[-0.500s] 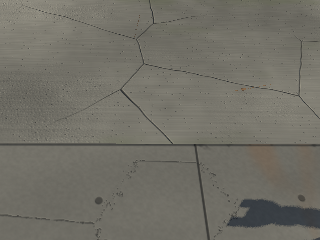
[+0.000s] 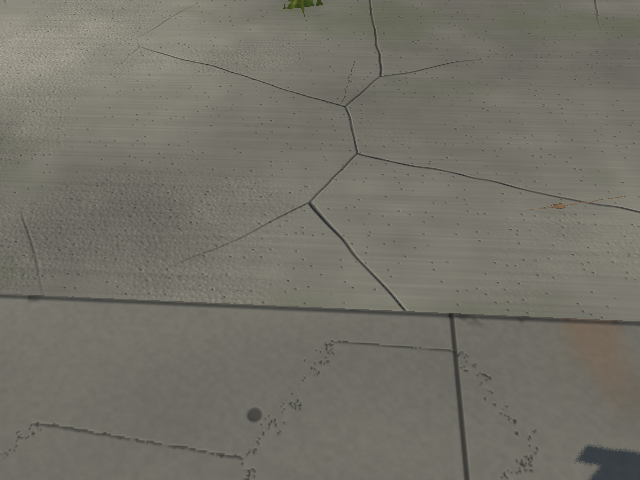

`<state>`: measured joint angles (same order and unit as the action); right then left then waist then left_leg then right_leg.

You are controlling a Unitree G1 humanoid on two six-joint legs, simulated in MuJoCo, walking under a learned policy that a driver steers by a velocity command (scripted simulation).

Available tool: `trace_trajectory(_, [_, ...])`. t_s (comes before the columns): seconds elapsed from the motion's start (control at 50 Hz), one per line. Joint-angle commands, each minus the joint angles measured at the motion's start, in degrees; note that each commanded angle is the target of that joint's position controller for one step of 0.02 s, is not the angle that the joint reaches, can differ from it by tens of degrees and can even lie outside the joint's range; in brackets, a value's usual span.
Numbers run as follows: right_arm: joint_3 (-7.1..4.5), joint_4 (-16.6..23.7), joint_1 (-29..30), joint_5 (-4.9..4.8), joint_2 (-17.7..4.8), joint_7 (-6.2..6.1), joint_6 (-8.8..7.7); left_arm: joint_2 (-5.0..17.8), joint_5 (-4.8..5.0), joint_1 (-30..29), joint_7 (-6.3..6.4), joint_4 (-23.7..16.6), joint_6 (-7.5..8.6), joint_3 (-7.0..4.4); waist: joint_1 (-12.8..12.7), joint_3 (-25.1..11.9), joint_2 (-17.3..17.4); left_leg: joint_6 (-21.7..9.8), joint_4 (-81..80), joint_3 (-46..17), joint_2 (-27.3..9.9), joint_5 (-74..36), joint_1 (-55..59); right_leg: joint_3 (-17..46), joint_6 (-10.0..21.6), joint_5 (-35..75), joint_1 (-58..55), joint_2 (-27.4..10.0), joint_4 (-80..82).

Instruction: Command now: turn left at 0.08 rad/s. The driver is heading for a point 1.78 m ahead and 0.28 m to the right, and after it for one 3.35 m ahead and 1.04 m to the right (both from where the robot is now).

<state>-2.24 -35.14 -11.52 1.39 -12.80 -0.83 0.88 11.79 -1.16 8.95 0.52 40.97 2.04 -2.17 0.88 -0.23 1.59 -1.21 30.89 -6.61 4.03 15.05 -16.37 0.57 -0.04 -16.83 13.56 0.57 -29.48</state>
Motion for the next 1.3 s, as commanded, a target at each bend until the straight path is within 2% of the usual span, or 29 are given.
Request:
trace_trajectory(0.02, [-1.92,4.55,2.19,-0.25,-4.99,0.04,-1.35,6.28,0.22,-2.5,0.43,-4.49,1.17,-1.53,-0.3,-1.47,-3.82,-0.95,-3.94,-3.81,-3.99,-4.94,0.01,5.22,2.36,4.01,-0.48,-5.15,5.44])
trace_trajectory(0.1, [-1.95,4.11,1.59,-0.31,-4.05,0.14,-1.93,5.59,0.39,-2.03,0.43,-4.57,1.04,-1.45,-0.8,-2.33,-0.95,-0.76,-4.09,-4.26,-4.29,-6.87,0.11,4.24,2.17,6.01,-1.93,-4.08,3.51])
trace_trajectory(0.12, [-1.81,3.62,1.08,-0.35,-3.2,0.26,-1.87,4.54,0.35,-2.04,0.17,-4.55,1.03,-1.15,-0.79,-2.79,-0.26,-0.62,-4.01,-4.21,-4.43,-7.6,0.82,4.08,1.94,6.76,-2.29,-4.05,3.4])
trace_trajectory(0.22, [-2.18,3.33,0.41,-0.5,-3.46,0.02,-1.83,4.3,0.6,-2.07,-0.43,-4.0,1.17,-1.19,-0.67,-2.31,-0.57,-0.6,-3.6,-4.41,-4.66,-9.75,2.07,3.79,1.81,7.93,-1.96,-3.49,3.15])
trace_trajectory(0.4, [-2.42,2.85,0.11,-0.67,-2.49,-0.62,-1.7,3.53,0.89,-1.4,-0.52,-2.12,1.49,-1.24,-0.59,-2.2,-1.28,-0.41,-3.13,-4.17,-4.72,-12.71,4.27,3.55,1.68,9.55,-1.73,-3.08,3.45])
trace_trajectory(0.42, [-2.21,2.72,0.16,-0.83,-1.6,-0.44,-1.61,2.55,1.03,-1.47,-0.83,-1.91,1.51,-0.95,-0.55,-1.97,-1.14,-0.4,-3.08,-3.94,-4.95,-13.3,4.48,3.49,1.67,10.09,-1.66,-3.2,3.46])
trace_trajectory(0.48, [-2.4,2.5,0.02,-0.88,-1.78,-0.34,-1.47,2.98,1.02,-1.15,-1.16,-1.27,1.57,-1.09,-0.61,-2.09,-1.34,-0.36,-3.03,-3.87,-4.92,-13.62,4.9,3.47,1.77,10.34,-1.93,-3.1,3.56])
trace_trajectory(0.68, [-2.67,1.36,-0.12,-0.94,-1.29,-0.88,-1.29,2.79,1.07,-0.63,-1.07,0.84,1.72,-1.1,-0.78,-1.56,-1.16,0.29,-3.47,-3.6,-5.01,-13.81,5.66,3.69,2.13,10.75,-2.17,-3.07,4.54])
trace_trajectory(0.7, [-2.46,1.01,-0.47,-0.79,-0.51,-0.96,-1.2,2.07,0.86,-0.41,-1.03,1.23,1.68,-0.85,-0.74,-2.61,-1.33,0.39,-3.94,-3.12,-4.64,-11.43,6.35,3.47,2.21,7.76,-2.5,-2.76,5.41])
trace_trajectory(0.76, [-2.04,0.83,0.63,-0.76,0.21,-1.39,-1.15,1.72,0.78,-1.89,-0.56,1.43,1.6,-0.34,-0.6,-0.09,-2.48,0.54,-4.51,-1.68,-3.34,-4.17,5.25,4.32,3.04,-3.14,-0.48,-2.46,8.81])
trace_trajectory(0.82, [-1.66,0.64,0.86,-1.04,0.45,-1.56,-2.02,2.81,1.25,-2.59,-0.36,1.44,1.83,-0.35,-0.86,1.34,-3.49,0.3,-3.15,-0.34,-2.73,-2.57,3.0,6.45,4.95,-5.11,-1.39,-3.54,10.42])
trace_trajectory(0.9, [-1.47,0.12,-0.06,-1.48,0.14,-1.29,-3.49,4.56,1.81,-2.2,-0.31,1.5,2.0,-0.7,-1.43,1.86,-5.2,0.01,0.21,1.69,-2.55,-1.16,-1.11,11.12,8.71,-2.14,-5.19,-6.84,11.7])
trace_trajectory(0.96, [-1.5,-0.37,-1.11,-1.61,-0.53,-0.87,-4.32,4.76,1.91,-2.57,-0.16,1.17,2.01,-0.74,-1.55,0.75,-3.45,-0.6,0.56,1.86,-2.94,-6.54,-0.95,9.92,9.27,7.22,-7.65,-6.39,8.97])
trace_trajectory(1.02, [-1.92,-0.78,-2.11,-1.86,-1.54,-0.23,-4.94,3.96,2.12,-1.87,0.03,1.16,2.09,-0.64,-1.9,-2.33,0.7,-2.02,-0.26,0.31,-3.06,-16.58,3.06,3.67,7.14,15.72,-8.34,-1.97,1.84])
trace_trajectory(1.06, [-2.36,-0.83,-2.96,-2.17,-2.61,0.41,-5.06,3.09,2.02,-1.5,0.03,1.07,2.22,-0.36,-1.34,-3.91,3.97,-4.42,-1.52,-2.61,-4.13,-23.09,7.59,0.25,5.09,16.08,-4.9,0.47,-3.81])
trace_trajectory(1.08, [-2.65,-0.9,-4.06,-2.24,-3.38,0.67,-5.04,2.92,1.94,-1.84,-0.04,0.91,2.34,-0.25,-0.53,-4.1,5.39,-6.57,-3.26,-6.32,-6.05,-24.59,10.57,-0.7,4.03,13.83,-1.24,1.34,-6.97])
trace_trajectory(1.12, [-3.13,-1.62,-8.42,-2.18,-5.25,0.81,-4.75,2.64,2.05,-3.95,-0.39,0.45,2.68,-0.04,1.67,-2.9,8.49,-13.33,-9.53,-18.73,-13.78,-22.82,17.2,-1.34,2.2,0.08,9.95,2.23,-14.79])
trace_trajectory(1.14, [-3.11,-2.13,-9.56,-1.99,-5.9,0.76,-4.8,2.89,2.63,-6.1,-0.63,-0.37,2.66,0.08,2.3,-0.17,9.99,-16.41,-12.63,-24.57,-18.53,-23.64,19.27,-0.58,1.79,-16.02,17.35,1.76,-19.05])
trace_trajectory(1.16, [-3.29,-2.82,-10.68,-1.62,-6.99,0.68,-4.92,3.81,3.37,-7.83,-0.69,-1.12,2.4,-0.09,2.79,2.73,7.35,-17.76,-13.48,-26.57,-21.26,-22.85,20.57,0.18,1.92,-23.19,23.28,0.03,-21.81])
trace_trajectory(1.18, [-3.58,-3.26,-10.88,-1.45,-7.84,0.47,-4.84,3.93,3.45,-8.17,-0.66,-1.38,2.18,-0.04,2.55,3.23,4.12,-17.1,-13.43,-24.91,-21.62,-20.97,20.91,0.35,2.19,-23.17,25.3,-1.61,-22.42])
trace_trajectory(1.2, [-3.77,-3.13,-9.79,-1.67,-8.4,0.17,-4.5,3.78,3.03,-8.19,-0.74,-1.51,2.23,0.14,1.97,2.96,2.35,-15.41,-14.0,-21.47,-20.47,-19.38,19.41,-0.46,2.32,-20.85,23.92,-2.35,-19.9])
trace_trajectory(1.22, [-3.74,-2.5,-7.36,-2.0,-8.56,-0.21,-4.08,3.59,2.34,-7.91,-0.86,-1.17,2.45,0.32,1.16,2.26,2.37,-13.76,-14.68,-17.66,-18.52,-20.82,16.19,-1.73,2.16,-16.05,19.62,-2.08,-16.69])
trace_trajectory(1.24, [-3.87,-2.3,-3.97,-2.63,-9.6,-0.41,-3.09,2.58,1.38,-1.7,-1.17,1.25,2.38,0.59,-1.55,-0.12,5.79,-12.89,-15.42,-12.5,-15.9,-25.9,8.18,-4.41,2.04,-11.17,7.34,-0.13,-15.97])
trace_trajectory(1.28, [-3.12,-1.06,0.53,-2.38,-8.5,-0.81,-2.48,4.3,1.05,4.27,-1.22,2.59,2.15,-0.67,-6.28,-2.7,7.01,-10.19,-10.45,-6.73,-12.5,-42.94,3.74,-6.14,2.46,4.38,-4.78,1.95,-7.61])
trace_trajectory(1.3, [-2.79,-1.05,0.7,-2.52,-7.56,-0.92,-2.46,4.55,0.83,7.63,-0.93,3.38,1.87,-1.23,-8.02,-4.28,5.68,-8.36,-5.24,-4.24,-10.81,-44.91,4.11,-6.89,2.83,8.81,-8.75,3.05,-1.4])
